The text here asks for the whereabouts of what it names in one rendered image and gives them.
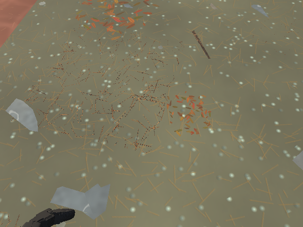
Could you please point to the left robot hand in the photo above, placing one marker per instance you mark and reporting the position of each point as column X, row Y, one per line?
column 49, row 217

